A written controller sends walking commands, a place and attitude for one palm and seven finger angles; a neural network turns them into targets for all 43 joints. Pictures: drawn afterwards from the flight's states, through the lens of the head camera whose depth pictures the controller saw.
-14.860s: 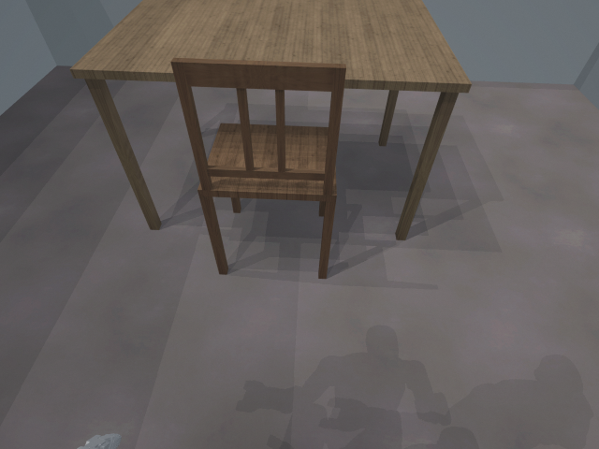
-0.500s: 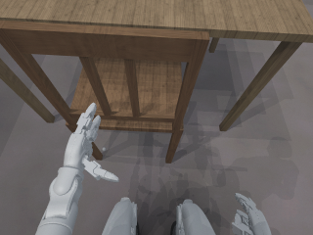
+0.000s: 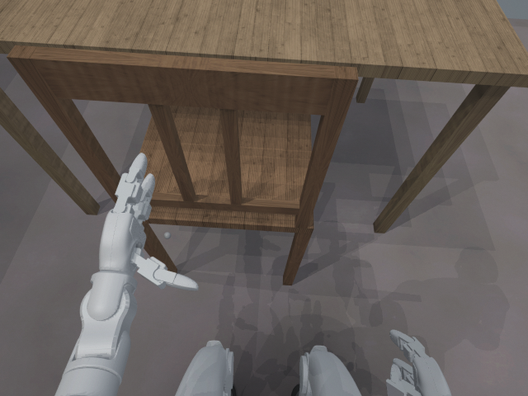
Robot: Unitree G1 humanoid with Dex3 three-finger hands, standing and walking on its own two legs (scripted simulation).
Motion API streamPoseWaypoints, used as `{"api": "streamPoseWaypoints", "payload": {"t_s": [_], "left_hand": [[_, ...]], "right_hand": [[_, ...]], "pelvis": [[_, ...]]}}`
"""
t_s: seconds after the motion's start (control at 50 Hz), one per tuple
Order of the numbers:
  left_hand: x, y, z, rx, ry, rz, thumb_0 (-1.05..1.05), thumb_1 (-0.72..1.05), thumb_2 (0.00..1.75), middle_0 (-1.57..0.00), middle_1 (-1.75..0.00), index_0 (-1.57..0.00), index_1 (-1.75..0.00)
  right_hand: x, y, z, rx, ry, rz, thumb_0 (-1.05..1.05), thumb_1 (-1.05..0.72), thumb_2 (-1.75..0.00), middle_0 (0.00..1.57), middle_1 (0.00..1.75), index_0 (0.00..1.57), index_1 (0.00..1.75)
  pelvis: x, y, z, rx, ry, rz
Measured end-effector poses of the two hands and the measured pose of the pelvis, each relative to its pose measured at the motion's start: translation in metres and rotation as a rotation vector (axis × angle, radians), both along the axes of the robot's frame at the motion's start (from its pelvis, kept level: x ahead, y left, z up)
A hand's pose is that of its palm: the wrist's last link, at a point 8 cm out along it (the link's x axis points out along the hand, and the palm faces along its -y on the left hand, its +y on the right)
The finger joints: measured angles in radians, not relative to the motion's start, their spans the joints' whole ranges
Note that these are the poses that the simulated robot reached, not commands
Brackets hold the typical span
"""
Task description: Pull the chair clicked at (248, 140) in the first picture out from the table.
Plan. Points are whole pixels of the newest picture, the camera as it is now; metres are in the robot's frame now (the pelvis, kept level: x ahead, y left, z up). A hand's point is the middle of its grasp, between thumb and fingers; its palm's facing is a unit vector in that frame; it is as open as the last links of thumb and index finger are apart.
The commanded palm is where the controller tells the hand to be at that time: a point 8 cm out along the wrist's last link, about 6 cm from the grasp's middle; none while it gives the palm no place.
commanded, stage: aim the fingers beside a spindle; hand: left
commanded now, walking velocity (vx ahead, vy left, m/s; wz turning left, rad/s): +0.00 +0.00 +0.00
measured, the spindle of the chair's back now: (176, 158) +0.48 +0.16 +0.02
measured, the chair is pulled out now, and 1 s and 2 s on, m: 0.00 -0.01 -0.01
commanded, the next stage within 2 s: push the fingers through the gap in 0.08 s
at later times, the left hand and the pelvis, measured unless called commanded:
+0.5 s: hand (184, 234) +0.35 +0.13 +0.01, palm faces -0.11 -0.99 -0.03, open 17.0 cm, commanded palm +0.34 +0.19 +0.02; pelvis -0.01 +0.00 +0.00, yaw +0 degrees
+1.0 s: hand (184, 200) +0.40 +0.14 +0.02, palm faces -0.05 -1.00 -0.03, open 17.0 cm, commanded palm +0.39 +0.19 +0.02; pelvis -0.01 +0.00 +0.00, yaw -1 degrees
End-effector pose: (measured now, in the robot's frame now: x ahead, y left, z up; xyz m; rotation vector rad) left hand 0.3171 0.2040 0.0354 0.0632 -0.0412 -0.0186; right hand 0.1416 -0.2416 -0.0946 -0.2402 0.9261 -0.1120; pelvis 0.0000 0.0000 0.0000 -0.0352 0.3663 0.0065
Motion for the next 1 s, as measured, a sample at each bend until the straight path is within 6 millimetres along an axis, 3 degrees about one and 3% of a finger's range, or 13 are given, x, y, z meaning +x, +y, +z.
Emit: {"api": "streamPoseWaypoints", "payload": {"t_s": [0.06,0.12,0.24,0.3,0.36,0.44,0.56,0.72,0.86,1.0], "left_hand": [[0.004,0.005,-0.025,-0.015,0.109,0.0,-0.01,-0.5,0.3,-0.06,-0.08,-0.06,-0.08],[-0.004,-0.004,-0.039,-0.046,0.173,-0.055,-0.02,-0.5,0.3,-0.06,-0.08,-0.06,-0.08],[-0.022,-0.017,0.001,-0.049,0.014,-0.078,-0.02,-0.5,0.3,-0.06,-0.08,-0.06,-0.08],[-0.013,-0.008,0.005,-0.015,-0.028,-0.029,-0.02,-0.5,0.3,-0.06,-0.08,-0.06,-0.08],[0.001,-0.003,-0.011,-0.01,0.03,-0.01,-0.01,-0.5,0.3,-0.06,-0.08,-0.06,-0.08],[0.01,-0.01,-0.027,-0.022,0.117,-0.059,-0.02,-0.5,0.3,-0.06,-0.08,-0.06,-0.08],[0.026,-0.017,-0.008,-0.034,0.03,-0.064,-0.02,-0.5,0.3,-0.06,-0.08,-0.06,-0.08],[0.038,-0.004,-0.021,-0.021,0.087,-0.013,-0.02,-0.5,0.3,-0.08,-0.09,-0.07,-0.08],[0.05,-0.009,-0.01,-0.028,0.034,-0.032,-0.02,-0.5,0.3,-0.07,-0.08,-0.05,-0.08],[0.068,-0.012,-0.016,-0.027,0.059,-0.028,-0.02,-0.5,0.3,-0.06,-0.08,-0.04,-0.07]], "right_hand": [[-0.001,0.0,-0.003,0.004,0.008,0.003,0.0,-0.9,-0.9,0.2,0.3,0.2,0.3],[-0.002,-0.002,-0.003,-0.004,0.003,-0.015,0.01,-0.9,-0.9,0.2,0.3,0.2,0.3],[-0.002,-0.001,0.006,-0.015,-0.016,-0.024,0.01,-0.9,-0.9,0.2,0.3,0.2,0.3],[-0.001,0.0,0.003,-0.012,-0.013,0.0,0.0,-0.9,-0.9,0.2,0.3,0.2,0.3],[-0.001,0.0,-0.002,-0.01,-0.005,0.011,0.0,-0.9,-0.9,0.2,0.3,0.2,0.3],[-0.004,-0.003,-0.004,-0.016,0.0,-0.009,0.0,-0.9,-0.9,0.2,0.3,0.2,0.3],[-0.016,-0.006,-0.004,-0.03,0.026,-0.033,0.0,-0.9,-0.9,0.2,0.3,0.2,0.3],[-0.033,-0.01,-0.01,-0.024,0.091,-0.05,0.0,-0.9,-0.9,0.2,0.3,0.2,0.3],[-0.044,-0.013,-0.011,-0.033,0.119,-0.069,0.0,-0.9,-0.9,0.2,0.3,0.2,0.3],[-0.052,-0.015,-0.013,-0.035,0.142,-0.081,0.0,-0.9,-0.9,0.2,0.3,0.2,0.3]], "pelvis": [[-0.003,0.0,-0.004,-0.003,0.005,0.003],[-0.003,0.001,-0.005,-0.006,0.008,0.0],[0.0,0.003,0.002,-0.004,-0.007,-0.006],[-0.002,0.002,0.0,-0.004,-0.007,0.002],[-0.006,0.001,-0.004,-0.006,-0.004,0.009],[-0.009,0.001,-0.006,-0.01,0.0,0.007],[-0.007,0.001,-0.003,-0.006,0.007,-0.004],[-0.006,0.0,-0.004,-0.005,0.015,-0.004],[-0.006,0.001,-0.003,-0.007,0.018,-0.004],[-0.007,0.002,-0.005,-0.006,0.03,-0.006]]}}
